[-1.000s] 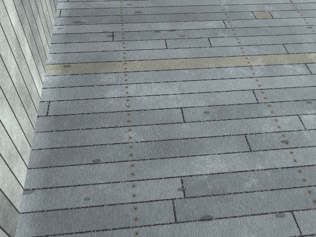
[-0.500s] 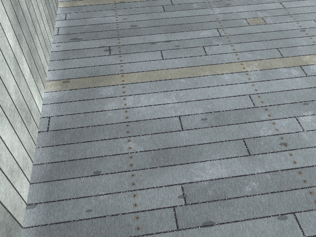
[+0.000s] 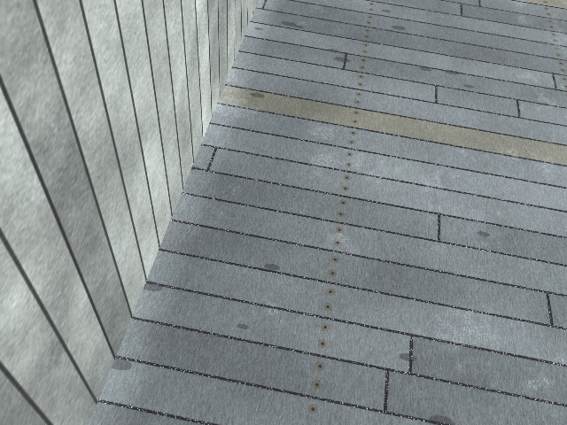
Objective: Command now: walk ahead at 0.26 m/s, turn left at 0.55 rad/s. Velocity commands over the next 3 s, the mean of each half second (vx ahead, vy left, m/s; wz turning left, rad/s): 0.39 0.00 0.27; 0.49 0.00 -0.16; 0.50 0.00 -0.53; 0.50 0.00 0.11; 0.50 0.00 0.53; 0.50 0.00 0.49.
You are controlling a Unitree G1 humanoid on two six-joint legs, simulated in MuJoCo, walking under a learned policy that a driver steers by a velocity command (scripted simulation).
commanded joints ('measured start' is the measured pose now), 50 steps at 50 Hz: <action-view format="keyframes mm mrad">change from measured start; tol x32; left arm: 1 -85 84 10 -79 -5 -21 -3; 41 405 5 -16 -17 -98 -82 -8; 50 118 19 36 -97 -37 6 -39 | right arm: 1 90 -169 -49 -31 -10 -30 7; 33 -312 -24 30 -88 -24 -73 42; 41 176 -293 -58 10 -78 -98 -17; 50 5 -143 -18 -15 -18 -122 -24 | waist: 1 -57 140 -49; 18 137 -250 -123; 36 14 -42 26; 41 -101 322 -362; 50 -1 124 27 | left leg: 1 185 229 -279 -174 -102 156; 14 -47 232 -291 -162 -209 141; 21 -502 82 -10 695 -217 12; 39 73 33 190 117 56 -3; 41 537 518 -465 9 -239 195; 50 82 367 37 -239 32 80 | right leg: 1 -172 -5 8 -76 45 22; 16 414 19 -34 -531 100 -69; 19 526 -434 683 -851 -508 -252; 39 371 -139 86 -349 968 -168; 42 -193 33 59 326 -159 -135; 50 -183 -95 -4 176 58 -90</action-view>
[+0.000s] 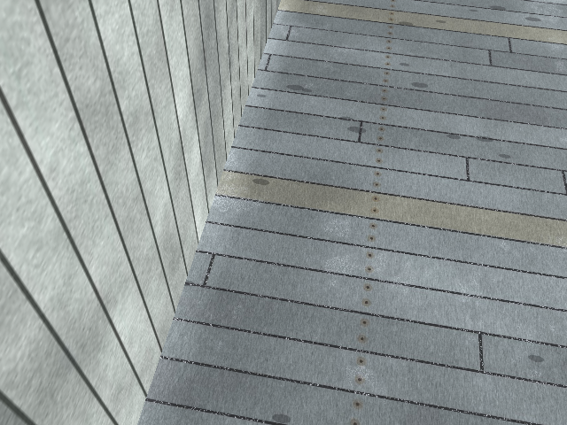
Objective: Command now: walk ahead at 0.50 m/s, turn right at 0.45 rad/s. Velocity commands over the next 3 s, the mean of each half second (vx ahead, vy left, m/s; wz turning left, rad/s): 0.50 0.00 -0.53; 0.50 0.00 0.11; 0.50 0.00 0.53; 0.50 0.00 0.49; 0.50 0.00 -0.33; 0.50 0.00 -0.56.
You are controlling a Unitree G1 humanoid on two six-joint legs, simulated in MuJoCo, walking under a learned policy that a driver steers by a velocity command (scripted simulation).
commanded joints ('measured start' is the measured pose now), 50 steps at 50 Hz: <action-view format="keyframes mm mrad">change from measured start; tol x32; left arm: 1 -28 21 14 -81 7 13 -26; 50 -9 112 -31 -85 29 -94 22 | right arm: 1 51 -131 -30 -42 5 -16 -7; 50 75 -124 -22 -48 27 53 47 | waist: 1 -18 113 3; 15 67 135 -122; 18 61 -250 -440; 39 47 -22 9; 47 -93 330 -303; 50 -17 -26 -69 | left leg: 1 49 280 -154 -222 31 124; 15 197 289 135 257 859 39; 18 -531 8 -57 1104 -426 -41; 19 -613 53 -185 1134 -293 -32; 35 -528 46 -112 404 238 3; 43 -304 -116 5 261 0 85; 45 -18 -84 -92 139 28 153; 47 418 317 -856 41 176 412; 50 84 226 -611 -80 70 341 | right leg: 1 -162 -57 -1 10 67 18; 12 -125 -8 -116 -426 193 -30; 16 400 139 -124 -569 72 -122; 18 818 -301 771 -791 -33 -291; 25 369 -98 274 -824 590 -150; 37 504 -104 65 -936 720 1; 44 591 -147 -24 -492 1411 71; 45 479 -142 -29 -278 1300 76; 47 -159 184 -31 429 -218 129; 50 -204 3 77 227 -29 81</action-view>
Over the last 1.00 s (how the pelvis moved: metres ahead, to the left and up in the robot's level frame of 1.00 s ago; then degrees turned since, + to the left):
0.41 -0.01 0.00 -1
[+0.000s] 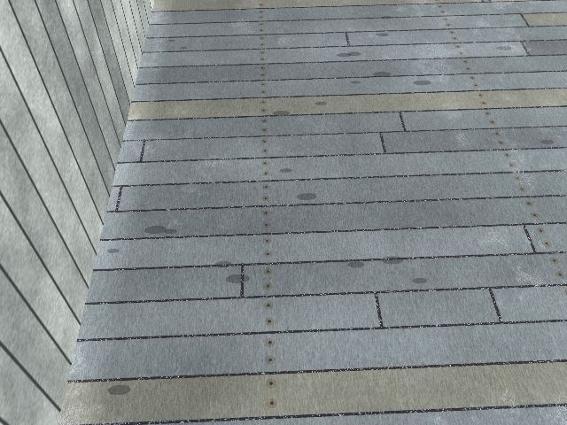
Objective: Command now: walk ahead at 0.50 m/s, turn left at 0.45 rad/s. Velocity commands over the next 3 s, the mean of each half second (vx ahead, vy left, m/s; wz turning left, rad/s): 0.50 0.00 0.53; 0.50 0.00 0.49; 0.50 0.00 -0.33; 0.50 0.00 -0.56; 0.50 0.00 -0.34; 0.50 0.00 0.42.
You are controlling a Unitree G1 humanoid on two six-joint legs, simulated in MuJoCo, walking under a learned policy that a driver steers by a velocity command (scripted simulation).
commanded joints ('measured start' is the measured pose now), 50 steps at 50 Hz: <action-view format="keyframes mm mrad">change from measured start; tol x32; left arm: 1 -54 133 20 -129 6 -16 -23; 50 18 83 38 -136 -10 59 -59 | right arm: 1 81 -94 -32 -17 -8 1 -6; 50 72 -85 -22 -141 -19 -27 -31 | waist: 1 22 -56 22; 16 -9 109 -58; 20 30 -294 -351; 37 61 -98 11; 44 -93 290 -314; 50 10 33 -41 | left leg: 1 181 338 -481 -276 127 206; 16 178 237 -439 -101 352 -10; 21 -357 117 -146 807 -230 -87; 41 -6 71 88 -2 -35 -3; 44 617 495 -760 -211 -169 224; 50 242 382 -258 -329 229 74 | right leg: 1 -353 -140 93 25 12 15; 17 114 -81 36 -772 222 12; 20 516 -575 865 -987 -213 -192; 25 175 -360 221 -1000 263 -118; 36 211 -355 -61 -1047 504 -129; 41 339 -328 -180 -667 929 -102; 44 -382 -62 -69 76 -163 -2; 50 -288 -199 10 -80 64 -1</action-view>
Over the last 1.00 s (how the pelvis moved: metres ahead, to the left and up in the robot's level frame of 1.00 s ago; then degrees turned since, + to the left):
0.56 -0.21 -0.02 -11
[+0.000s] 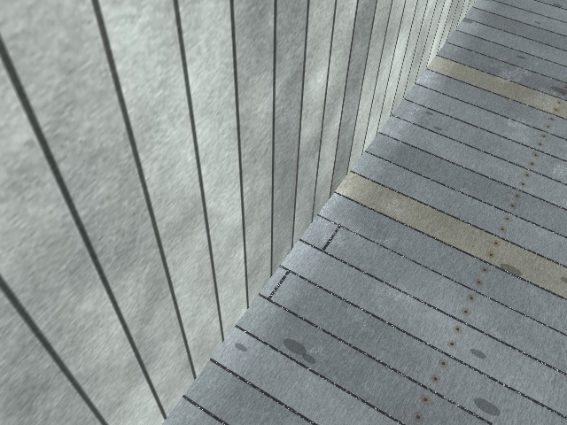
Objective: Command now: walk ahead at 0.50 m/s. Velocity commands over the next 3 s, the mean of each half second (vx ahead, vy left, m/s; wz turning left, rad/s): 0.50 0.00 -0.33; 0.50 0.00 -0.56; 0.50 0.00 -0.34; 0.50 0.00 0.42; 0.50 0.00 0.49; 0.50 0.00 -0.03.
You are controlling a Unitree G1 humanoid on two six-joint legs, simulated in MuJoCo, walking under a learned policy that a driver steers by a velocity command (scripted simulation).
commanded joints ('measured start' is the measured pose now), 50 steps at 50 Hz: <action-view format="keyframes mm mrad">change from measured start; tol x32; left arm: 1 40 65 19 -36 2 1 -13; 15 -285 29 25 -143 18 30 -47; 20 165 163 89 -40 32 9 -14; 50 87 129 44 -79 13 -13 4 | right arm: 1 104 -129 -28 -4 8 -32 -15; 50 32 -135 -38 5 7 -23 -59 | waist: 1 -17 73 -45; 18 -23 130 -39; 21 50 -304 -397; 24 25 76 -129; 50 -46 100 -77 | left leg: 1 139 316 -241 -271 270 124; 13 285 342 10 -265 347 49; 18 325 294 114 114 850 4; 19 229 251 136 334 783 -18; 21 -394 24 45 1036 -343 -85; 22 -493 93 -111 1089 -271 -62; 41 -281 94 -78 120 166 -118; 45 234 181 -168 -23 -100 -49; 47 508 582 -860 -188 -423 109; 50 221 454 -472 -179 -265 65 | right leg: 1 -130 -28 26 -2 54 3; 15 -190 47 -56 -477 254 -55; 19 268 199 -124 -644 168 -145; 21 797 -245 652 -744 274 -398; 32 329 -18 306 -908 558 -265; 44 347 52 397 -583 731 -139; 47 -137 258 172 46 -214 -71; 50 -201 117 153 82 -21 -73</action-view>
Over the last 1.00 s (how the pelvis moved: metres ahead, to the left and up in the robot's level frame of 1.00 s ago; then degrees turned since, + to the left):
0.50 0.06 0.01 32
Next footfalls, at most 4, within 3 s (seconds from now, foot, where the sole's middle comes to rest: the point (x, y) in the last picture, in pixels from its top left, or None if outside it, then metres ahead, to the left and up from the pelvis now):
0.38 right None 0.34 -0.17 -0.78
0.90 left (348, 344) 0.67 -0.13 -0.78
1.36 right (500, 349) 0.67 -0.51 -0.78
1.94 left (495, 244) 0.99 -0.57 -0.78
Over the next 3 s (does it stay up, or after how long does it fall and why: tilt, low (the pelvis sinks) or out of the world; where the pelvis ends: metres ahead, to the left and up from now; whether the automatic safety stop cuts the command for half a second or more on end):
stays up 1.36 -0.73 0.00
